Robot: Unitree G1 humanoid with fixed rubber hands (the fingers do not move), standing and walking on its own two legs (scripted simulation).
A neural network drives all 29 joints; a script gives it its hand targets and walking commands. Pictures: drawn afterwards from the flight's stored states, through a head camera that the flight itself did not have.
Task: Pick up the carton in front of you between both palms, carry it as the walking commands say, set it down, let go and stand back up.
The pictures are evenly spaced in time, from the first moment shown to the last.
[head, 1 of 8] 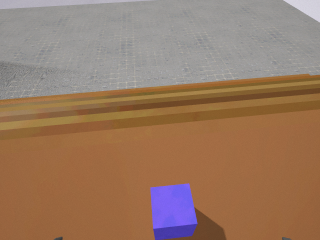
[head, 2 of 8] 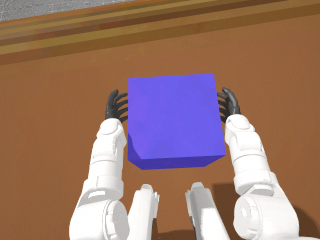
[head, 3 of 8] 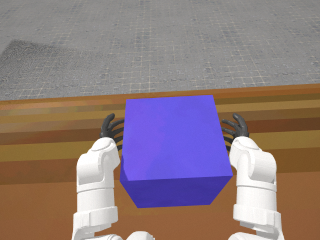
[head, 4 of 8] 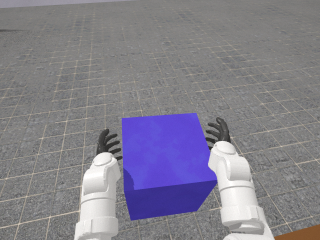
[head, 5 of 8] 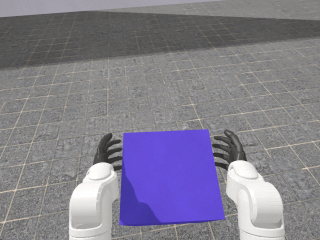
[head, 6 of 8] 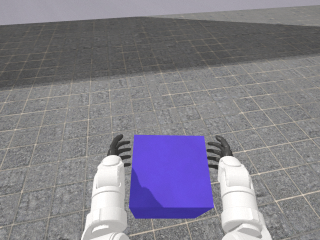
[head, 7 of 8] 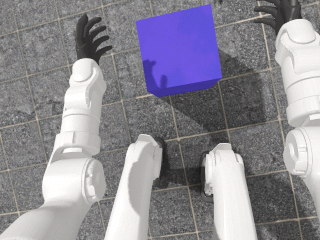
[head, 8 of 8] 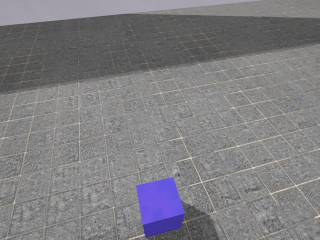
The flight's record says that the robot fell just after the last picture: no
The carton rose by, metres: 0.69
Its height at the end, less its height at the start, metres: -1.61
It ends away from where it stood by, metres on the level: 6.15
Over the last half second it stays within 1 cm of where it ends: yes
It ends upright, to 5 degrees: yes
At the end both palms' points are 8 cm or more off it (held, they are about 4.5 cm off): yes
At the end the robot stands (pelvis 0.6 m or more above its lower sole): yes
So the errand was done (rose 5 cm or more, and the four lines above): yes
